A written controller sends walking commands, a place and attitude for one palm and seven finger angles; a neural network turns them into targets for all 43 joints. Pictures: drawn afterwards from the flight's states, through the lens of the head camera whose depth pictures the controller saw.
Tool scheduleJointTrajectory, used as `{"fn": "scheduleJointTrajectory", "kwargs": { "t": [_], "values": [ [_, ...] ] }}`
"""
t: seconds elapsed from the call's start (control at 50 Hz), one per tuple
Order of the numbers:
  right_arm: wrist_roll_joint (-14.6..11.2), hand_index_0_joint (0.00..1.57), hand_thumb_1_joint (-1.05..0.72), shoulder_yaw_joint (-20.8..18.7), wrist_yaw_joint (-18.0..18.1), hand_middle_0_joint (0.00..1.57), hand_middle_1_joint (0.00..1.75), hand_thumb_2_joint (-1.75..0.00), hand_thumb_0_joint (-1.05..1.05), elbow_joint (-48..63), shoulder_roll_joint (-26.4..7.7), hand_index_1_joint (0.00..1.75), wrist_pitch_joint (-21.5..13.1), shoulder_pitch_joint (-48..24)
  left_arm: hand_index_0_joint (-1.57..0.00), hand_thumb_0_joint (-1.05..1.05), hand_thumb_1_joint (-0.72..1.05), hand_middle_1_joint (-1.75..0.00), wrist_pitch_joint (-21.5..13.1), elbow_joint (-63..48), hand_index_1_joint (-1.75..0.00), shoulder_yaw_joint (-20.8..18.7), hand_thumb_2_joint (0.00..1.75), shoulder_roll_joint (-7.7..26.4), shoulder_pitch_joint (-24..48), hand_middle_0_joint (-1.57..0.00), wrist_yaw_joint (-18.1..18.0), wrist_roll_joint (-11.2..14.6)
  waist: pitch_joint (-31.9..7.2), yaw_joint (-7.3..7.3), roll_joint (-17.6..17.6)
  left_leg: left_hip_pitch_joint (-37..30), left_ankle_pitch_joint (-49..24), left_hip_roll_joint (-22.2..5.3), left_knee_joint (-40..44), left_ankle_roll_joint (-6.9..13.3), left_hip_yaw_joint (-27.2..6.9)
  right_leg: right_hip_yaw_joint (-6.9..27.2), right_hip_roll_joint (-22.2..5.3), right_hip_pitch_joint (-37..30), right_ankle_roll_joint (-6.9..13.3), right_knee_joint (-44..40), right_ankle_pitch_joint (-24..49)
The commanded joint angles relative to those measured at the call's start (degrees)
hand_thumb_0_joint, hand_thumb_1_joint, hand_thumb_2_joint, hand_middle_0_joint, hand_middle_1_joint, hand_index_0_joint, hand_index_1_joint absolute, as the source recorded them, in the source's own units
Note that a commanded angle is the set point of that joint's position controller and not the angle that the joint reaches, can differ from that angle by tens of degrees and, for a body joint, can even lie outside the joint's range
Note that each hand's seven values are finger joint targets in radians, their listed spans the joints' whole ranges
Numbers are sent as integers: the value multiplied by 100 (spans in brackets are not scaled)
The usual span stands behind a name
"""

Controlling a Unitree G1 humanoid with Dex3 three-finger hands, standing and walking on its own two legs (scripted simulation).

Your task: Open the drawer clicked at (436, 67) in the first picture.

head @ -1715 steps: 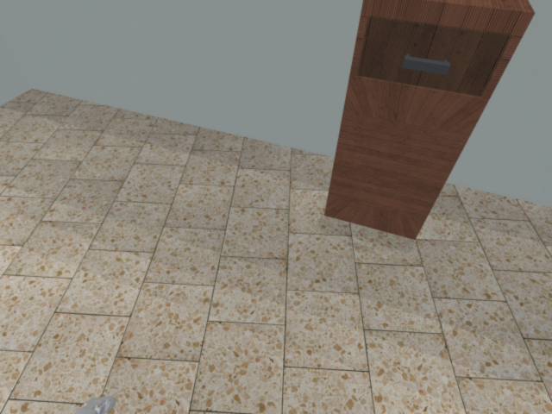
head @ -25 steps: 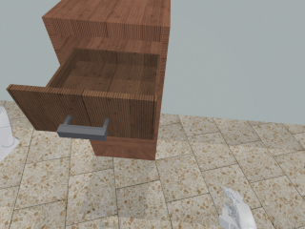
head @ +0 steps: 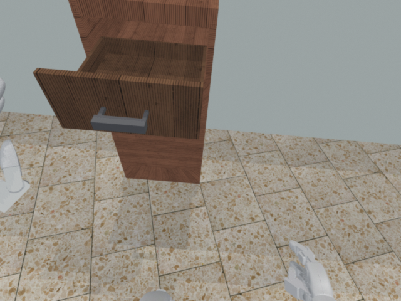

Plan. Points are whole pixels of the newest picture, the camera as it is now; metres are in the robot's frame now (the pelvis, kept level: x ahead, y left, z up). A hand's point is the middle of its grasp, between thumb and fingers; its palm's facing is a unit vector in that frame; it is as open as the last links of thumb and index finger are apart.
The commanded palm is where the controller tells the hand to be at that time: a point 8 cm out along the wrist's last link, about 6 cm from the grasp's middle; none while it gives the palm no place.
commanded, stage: stop stepping back and stand still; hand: left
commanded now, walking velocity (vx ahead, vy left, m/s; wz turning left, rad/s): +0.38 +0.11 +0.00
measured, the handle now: (122, 118) +0.51 +0.23 +0.05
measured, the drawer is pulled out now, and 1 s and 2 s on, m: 0.30 0.30 0.30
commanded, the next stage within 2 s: let the arm hang, fingers relaxed in 0.78 s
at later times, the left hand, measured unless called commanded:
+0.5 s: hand out of the picture +0.08 +0.26 +0.23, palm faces +0.51 -0.80 -0.33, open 7.4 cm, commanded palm +0.02 +0.30 +0.23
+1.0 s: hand out of the picture +0.11 +0.26 +0.03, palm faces +0.22 -0.87 -0.43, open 7.4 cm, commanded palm none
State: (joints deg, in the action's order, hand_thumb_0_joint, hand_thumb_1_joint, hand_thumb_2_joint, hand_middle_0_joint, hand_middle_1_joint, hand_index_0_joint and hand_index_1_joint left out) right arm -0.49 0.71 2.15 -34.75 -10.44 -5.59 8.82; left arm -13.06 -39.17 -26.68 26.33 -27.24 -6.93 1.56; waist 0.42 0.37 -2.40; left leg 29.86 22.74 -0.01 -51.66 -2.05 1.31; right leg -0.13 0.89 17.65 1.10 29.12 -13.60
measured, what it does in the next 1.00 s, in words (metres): walks backwards: left foot, then right foot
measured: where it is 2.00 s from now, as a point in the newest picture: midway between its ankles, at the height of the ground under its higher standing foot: outside the picture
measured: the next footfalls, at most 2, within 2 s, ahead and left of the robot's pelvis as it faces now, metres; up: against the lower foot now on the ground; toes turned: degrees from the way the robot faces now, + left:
left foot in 0.10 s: -0.03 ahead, +0.12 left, +0.00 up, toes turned +8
right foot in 0.34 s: -0.05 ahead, -0.10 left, +0.00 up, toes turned -1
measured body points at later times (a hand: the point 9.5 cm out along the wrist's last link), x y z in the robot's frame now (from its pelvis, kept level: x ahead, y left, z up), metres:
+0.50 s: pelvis -0.10 +0.01 +0.00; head -0.13 +0.04 +0.45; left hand +0.05 +0.30 +0.24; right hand +0.05 -0.22 -0.08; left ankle -0.07 +0.11 -0.71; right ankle -0.09 -0.10 -0.74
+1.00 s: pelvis -0.10 +0.01 -0.02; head -0.13 -0.01 +0.43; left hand +0.09 +0.30 +0.06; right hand +0.04 -0.23 -0.13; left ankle -0.07 +0.12 -0.74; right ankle -0.10 -0.11 -0.74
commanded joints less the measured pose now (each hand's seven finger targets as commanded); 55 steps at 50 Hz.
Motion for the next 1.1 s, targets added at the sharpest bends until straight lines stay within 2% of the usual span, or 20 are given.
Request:
{"fn": "scheduleJointTrajectory", "kwargs": {
  "t": [0.0, 0.04, 0.08, 0.18, 0.26, 0.38, 0.48, 0.5, 0.54, 0.58, 0.68, 0.78, 0.82, 0.84, 0.86, 0.88, 0.9, 0.94, 1.02, 1.08],
  "values": [
    [10, 20, -90, -188, 182, 20, 30, -90, 0, 1066, -549, 30, -127, -309, -20, 0, 90, -30, -216, -1133, -30, -942, 90, 905, -602, -20, -198, 42, -1005, 23, -338, -926, -200, -111, 1276, 90, 91, 494, -1231, -395, 562, -623, 2545],
    [64, 20, -90, -225, 258, 20, 30, -90, 0, 1012, -715, 30, -181, -11, -20, 0, 90, -30, -231, -1254, -30, -883, 90, 839, -703, -20, -247, 91, -1024, 138, 273, -1553, -829, -41, 2955, 182, 83, 378, -800, -452, 196, -436, 1026],
    [72, 20, -90, -349, 317, 20, 30, -90, 0, 1156, -950, 30, -300, -73, -20, 0, 90, -30, -341, -1632, -30, -879, 90, 918, -609, -20, -295, 84, -851, -51, 1487, -1317, -847, -1336, 3696, 656, -1478, 36, -236, -187, -166, 471, -619],
    [221, 20, -90, -344, 318, 20, 30, -90, 0, 985, -921, 30, -567, 103, -20, 0, 90, -30, -461, -1887, -30, -823, 90, 877, -133, -20, -397, -40, -555, 105, 1567, -1030, -945, -1342, 3769, 615, -1399, -164, -78, -57, -203, 1219, -857],
    [119, 20, -90, -291, 242, 20, 30, -90, 0, 750, -974, 30, -596, -34, -20, 0, 90, -30, -316, -964, -30, -539, 90, 676, 162, -20, -397, -94, -120, 101, 1225, -239, 1292, -1195, 3875, 616, -1077, -426, -50, -839, -65, 181, -1003],
    [75, 20, -90, -339, 208, 20, 30, -90, 0, 596, -888, 30, -337, -259, -20, 0, 90, -30, -218, -812, -30, -569, 90, 1002, 1013, -20, -353, -24, -62, -21, -922, -40, 224, -153, -377, 206, 96, 2295, -1990, -35, 1163, -1981, -2511],
    [138, 20, -90, -212, 268, 20, 30, -90, 0, 684, -705, 30, -268, -74, -20, 0, 90, -30, -188, -920, -30, -407, 90, 721, 334, -20, -293, 11, -91, 175, 12, -1637, -109, -294, 1866, 288, 401, 542, -1251, 873, 715, -1275, -2585],
    [141, 20, -90, -176, 309, 20, 30, -90, 0, 721, -751, 30, -311, -4, -20, 0, 90, -30, -211, -1066, -30, -338, 90, 678, 366, -20, -280, 29, -9, 206, 475, -1724, 275, -321, 2493, 366, 190, 360, -977, 909, 567, -710, -2455],
    [138, 20, -90, -182, 327, 20, 30, -90, 0, 913, -897, 30, -420, -1, -20, 0, 90, -30, -355, -1514, -30, -391, 90, 661, 570, -20, -334, 18, 186, 169, 2403, -1577, 2004, -1842, 4107, 1036, -2375, -493, 18, 1436, 6, 1605, -1829],
    [128, 20, -90, -204, 317, 20, 30, -90, 0, 806, -737, 30, -577, 2, -20, 0, 90, -30, -503, -1687, -30, -761, 90, 1154, 790, -20, -346, -40, -64, 168, 1740, -1488, 1486, -2168, 4341, 1261, -2714, -83, -189, 1505, -21, 3011, -1674],
    [83, 20, -90, -259, 171, 20, 30, -90, 0, 730, -775, 30, -727, 24, -20, 0, 90, -30, -287, -1228, -30, -574, 90, 679, -24, -20, -292, -14, -223, 71, 1331, -1432, -323, -1567, 3855, 905, -963, -462, -282, 756, -175, 1871, -816],
    [101, 20, -90, -264, 196, 20, 30, -90, 0, 857, -864, 30, -557, -19, -20, 0, 90, -30, -160, -1034, -30, -666, 90, 804, -88, -20, -321, 22, -347, 71, 1195, -657, 774, -1361, 3688, 625, -412, -878, -67, -864, -101, 248, -862],
    [70, 20, -90, -266, 172, 20, 30, -90, 0, 871, -796, 30, -448, -22, -20, 0, 90, -30, -137, -983, -30, -724, 90, 863, -154, -20, -329, 25, -457, 90, 405, -486, 513, -890, 2579, 442, -26, -111, -475, -1162, 165, -667, -743],
    [61, 20, -90, -263, 156, 20, 30, -90, 0, 880, -739, 30, -397, -26, -20, 0, 90, -30, -119, -1050, -30, -781, 90, 992, -71, -20, -323, 46, -410, 106, -405, -307, 196, -507, 1576, 300, 166, 1113, -1225, -937, 511, -1279, -866],
    [22, 20, -90, -536, -215, 20, 30, -90, 0, -345, -1222, 30, -437, 165, -20, 0, 90, -30, 961, 4081, -30, 1891, 90, -567, -420, -20, 529, -555, -658, 259, -596, 203, -317, -487, 351, 153, 281, 884, -2272, -884, 681, -206, 2612],
    [43, 20, -90, -485, -222, 20, 30, -90, 0, -430, -798, 30, -232, 508, -20, 0, 90, -30, 1317, 4425, -30, 1919, 90, -566, -429, -20, 664, -499, -1259, 232, -458, -205, -119, -460, 770, 83, 87, 825, -1962, -1275, 758, 394, 4527],
    [-38, 20, -90, -496, -239, 20, 30, -90, 0, -534, -889, 30, -105, 787, -20, 0, 90, -30, 1413, 4306, -30, 2019, 90, -596, -50, -20, 701, -426, -1238, 475, -380, -965, -710, -442, 1224, 51, 42, 481, -1618, -495, 577, 368, 2673],
    [102, 20, -90, -477, -202, 20, 30, -90, 0, -625, -1141, 30, 158, 665, -20, 0, 90, -30, 1464, 4678, -30, 2147, 90, -910, 188, -20, 717, -394, -746, 154, -436, -1053, -1872, -772, 1524, 410, -464, -332, -738, 321, 45, 735, 503],
    [265, 20, -90, -300, -175, 20, 30, -90, 0, -665, -942, 30, 440, 326, -20, 0, 90, -30, 1504, 5990, -30, 2160, 90, -497, 783, -20, 702, -424, 539, 66, -1132, -460, -1402, -384, 1662, 373, -198, 109, -1033, 259, 189, -193, 266],
    [273, 20, -90, -255, -186, 20, 30, -90, 0, -983, -922, 30, 558, 380, -20, 0, 90, -30, 1464, 7110, -30, 2283, 90, -455, 1008, -20, 673, -315, 816, 83, 208, -894, -1447, -505, 2246, 366, -317, 26, -884, 490, 144, -397, -582]
  ]
}}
